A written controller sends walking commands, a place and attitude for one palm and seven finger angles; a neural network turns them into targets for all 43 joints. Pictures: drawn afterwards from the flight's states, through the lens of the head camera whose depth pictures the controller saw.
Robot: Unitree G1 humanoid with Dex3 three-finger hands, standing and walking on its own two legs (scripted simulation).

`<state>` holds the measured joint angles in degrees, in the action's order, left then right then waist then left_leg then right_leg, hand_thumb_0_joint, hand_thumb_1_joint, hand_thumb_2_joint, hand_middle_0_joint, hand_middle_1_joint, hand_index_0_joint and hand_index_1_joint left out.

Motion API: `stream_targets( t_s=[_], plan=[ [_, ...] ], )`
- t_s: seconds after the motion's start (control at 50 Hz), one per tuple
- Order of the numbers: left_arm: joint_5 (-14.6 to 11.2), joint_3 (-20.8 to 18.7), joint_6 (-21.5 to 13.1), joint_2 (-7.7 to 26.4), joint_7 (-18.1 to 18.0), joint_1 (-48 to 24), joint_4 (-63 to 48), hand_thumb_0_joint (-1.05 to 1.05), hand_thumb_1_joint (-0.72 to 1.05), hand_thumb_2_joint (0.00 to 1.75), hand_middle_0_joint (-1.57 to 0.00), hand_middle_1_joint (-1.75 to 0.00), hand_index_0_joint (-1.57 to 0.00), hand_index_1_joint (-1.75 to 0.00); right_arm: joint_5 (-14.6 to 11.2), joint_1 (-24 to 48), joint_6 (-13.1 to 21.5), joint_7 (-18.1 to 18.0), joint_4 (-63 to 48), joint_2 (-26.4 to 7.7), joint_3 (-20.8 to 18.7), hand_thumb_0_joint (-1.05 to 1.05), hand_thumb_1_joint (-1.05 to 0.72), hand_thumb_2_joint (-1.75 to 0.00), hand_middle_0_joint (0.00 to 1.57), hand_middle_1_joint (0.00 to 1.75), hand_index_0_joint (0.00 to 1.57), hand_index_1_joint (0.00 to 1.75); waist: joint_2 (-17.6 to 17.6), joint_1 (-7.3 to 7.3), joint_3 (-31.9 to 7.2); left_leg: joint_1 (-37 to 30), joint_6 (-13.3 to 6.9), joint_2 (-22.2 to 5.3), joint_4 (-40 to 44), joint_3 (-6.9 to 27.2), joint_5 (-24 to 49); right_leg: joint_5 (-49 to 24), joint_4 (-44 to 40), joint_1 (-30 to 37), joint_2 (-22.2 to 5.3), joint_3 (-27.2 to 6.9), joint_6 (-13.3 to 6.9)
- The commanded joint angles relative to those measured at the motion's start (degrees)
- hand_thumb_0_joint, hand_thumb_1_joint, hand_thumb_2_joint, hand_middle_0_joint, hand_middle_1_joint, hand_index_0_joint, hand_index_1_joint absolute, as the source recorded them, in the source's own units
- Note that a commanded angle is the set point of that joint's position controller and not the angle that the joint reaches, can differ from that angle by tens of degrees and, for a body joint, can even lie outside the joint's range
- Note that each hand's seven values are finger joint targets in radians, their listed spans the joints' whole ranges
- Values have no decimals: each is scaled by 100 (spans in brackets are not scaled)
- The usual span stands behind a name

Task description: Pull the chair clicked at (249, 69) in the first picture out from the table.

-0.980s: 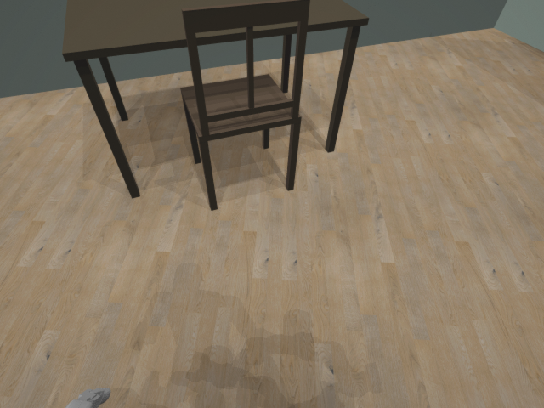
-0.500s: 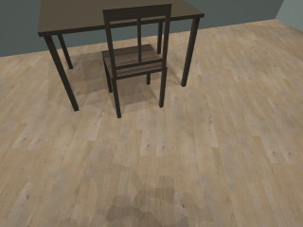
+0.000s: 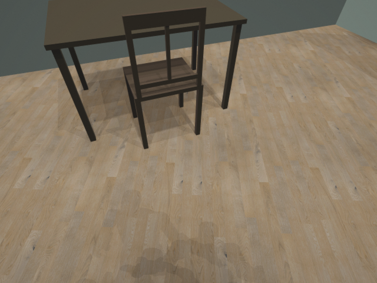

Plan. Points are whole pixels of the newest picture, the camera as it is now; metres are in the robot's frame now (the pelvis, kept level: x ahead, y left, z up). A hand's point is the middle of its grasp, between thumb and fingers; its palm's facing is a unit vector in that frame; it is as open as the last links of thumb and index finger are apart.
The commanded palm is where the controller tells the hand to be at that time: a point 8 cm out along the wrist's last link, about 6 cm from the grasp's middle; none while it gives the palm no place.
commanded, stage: look at it before walking up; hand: left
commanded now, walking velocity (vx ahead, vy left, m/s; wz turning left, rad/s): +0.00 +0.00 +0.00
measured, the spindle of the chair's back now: (168, 54) +1.23 +0.17 -0.10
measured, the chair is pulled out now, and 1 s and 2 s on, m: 0.00 0.00 0.00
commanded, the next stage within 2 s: walk to a spot facing it in 0.46 s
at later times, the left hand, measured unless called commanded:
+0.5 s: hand out of the picture +0.07 +0.24 -0.16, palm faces -0.02 -0.95 -0.32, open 7.3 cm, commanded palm none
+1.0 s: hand out of the picture +0.14 +0.16 -0.19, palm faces -0.15 -0.96 -0.22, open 7.3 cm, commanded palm none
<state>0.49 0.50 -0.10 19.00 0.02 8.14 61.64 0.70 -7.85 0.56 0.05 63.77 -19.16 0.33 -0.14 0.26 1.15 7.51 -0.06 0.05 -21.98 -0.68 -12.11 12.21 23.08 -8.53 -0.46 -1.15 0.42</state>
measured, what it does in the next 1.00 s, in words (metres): steps on the spot: right foot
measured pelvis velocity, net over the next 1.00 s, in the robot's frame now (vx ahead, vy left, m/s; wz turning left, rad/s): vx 0.09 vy -0.04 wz -0.18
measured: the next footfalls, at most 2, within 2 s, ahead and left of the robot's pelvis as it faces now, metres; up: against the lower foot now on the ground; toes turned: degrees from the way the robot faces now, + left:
right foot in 0.96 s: +0.12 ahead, -0.13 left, +0.00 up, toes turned -15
left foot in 1.42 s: +0.45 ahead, +0.03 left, +0.00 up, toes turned -14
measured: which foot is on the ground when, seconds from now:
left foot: down 0.00-0.98, up 1.00-1.00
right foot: down 0.00-0.80, up 0.82-0.94, down 0.96-1.00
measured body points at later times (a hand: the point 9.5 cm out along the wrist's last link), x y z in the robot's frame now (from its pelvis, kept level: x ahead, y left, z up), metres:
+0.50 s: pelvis +0.00 +0.00 +0.00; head +0.01 +0.00 +0.45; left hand +0.07 +0.29 -0.14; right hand +0.07 -0.30 -0.13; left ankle +0.00 +0.12 -0.74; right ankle +0.01 -0.12 -0.74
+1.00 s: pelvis +0.09 -0.04 -0.03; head +0.11 -0.05 +0.42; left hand +0.14 +0.21 -0.17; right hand +0.03 -0.28 -0.19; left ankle +0.00 +0.11 -0.73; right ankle +0.08 -0.12 -0.75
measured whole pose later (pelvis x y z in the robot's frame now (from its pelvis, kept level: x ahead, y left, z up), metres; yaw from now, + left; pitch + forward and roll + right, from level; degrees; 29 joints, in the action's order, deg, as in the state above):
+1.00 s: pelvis +0.09 -0.04 -0.03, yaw -11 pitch +0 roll +0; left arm 1.2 -2.6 -1.0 11.6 2.6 18.0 57.4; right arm 1.3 -18.8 1.2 -0.2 61.9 -13.4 -1.9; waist 2.0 -0.4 3.1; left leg 9.6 1.9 -7.2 -45.5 -8.5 -29.4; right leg 18.4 40.3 -19.0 0.1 5.2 -2.5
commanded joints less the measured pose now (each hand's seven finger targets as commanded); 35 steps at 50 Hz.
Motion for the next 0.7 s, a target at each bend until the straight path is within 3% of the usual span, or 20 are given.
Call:
stream_targets(
  t_s=[0.0, 0.16, 0.28, 0.46, 0.54, 0.58, 0.64, 0.68],
  plan=[
    [19, -228, -125, 1206, -80, -246, -365, 0, 90, 90, -20, -30, -20, -30, -24, 328, 121, -64, -388, -1148, -233, 0, -90, -90, 20, 30, 20, 30, -98, -35, -107, 98, -168, -641, 402, 612, 460, -308, -519, -138, -620, -586, -214],
    [18, -225, -117, 1175, -68, -214, -352, 0, 90, 90, -20, -30, -20, -30, -15, 308, 120, -59, -351, -1124, -225, 0, -90, -90, 20, 30, 20, 30, -12, -31, -75, 115, -161, -639, 445, 625, 307, -67, -585, -210, -612, -611, -205],
    [13, -228, -142, 1178, -73, -190, -335, 0, 90, 90, -20, -30, -20, -30, -21, 292, 137, -66, -349, -1137, -234, 0, -90, -90, 20, 30, 20, 30, -13, -29, -281, -10, -150, -667, 384, 606, 647, -536, -506, -55, -626, -580, -212],
    [22, -225, -125, 1166, -68, -172, -287, 0, 90, 90, -20, -30, -20, -30, -29, 320, 129, -69, -328, -1131, -224, 0, -90, -90, 20, 30, 20, 30, -14, -42, -125, 70, -160, -679, 457, 639, 540, -398, -540, -90, -606, -537, -185],
    [17, -225, -143, 1180, -72, -170, -294, 0, 90, 90, -20, -30, -20, -30, -30, 314, 135, -71, -339, -1145, -225, 0, -90, -90, 20, 30, 20, 30, -41, -34, -287, -46, -157, -685, 404, 623, 773, -676, -502, 4, -632, -531, -196],
    [12, -108, -31, 581, -83, 183, -158, 0, 90, 90, -20, -30, -20, -30, 16, -6, 56, -63, -213, -529, -91, 0, -90, -90, 20, 30, 20, 30, -42, -24, -352, -145, -49, -669, 223, 391, 257, -148, -429, -99, -562, -574, -146],
    [63, -180, 99, 564, 6, 373, -270, 0, 90, 90, -20, -30, -20, -30, 55, -239, -18, -55, -284, -525, -166, 0, -90, -90, 20, 30, 20, 30, -93, -32, 187, 255, -104, -670, 172, 324, -1408, 1428, -400, -674, -401, -800, -256],
    [79, -256, 121, 592, 63, 467, -415, 0, 90, 90, -20, -30, -20, -30, 64, -294, -21, -59, -418, -619, -247, 0, -90, -90, 20, 30, 20, 30, -53, -39, 523, 464, -173, -736, 117, 389, -1985, 1847, -250, -1045, -281, -919, -339]
  ],
)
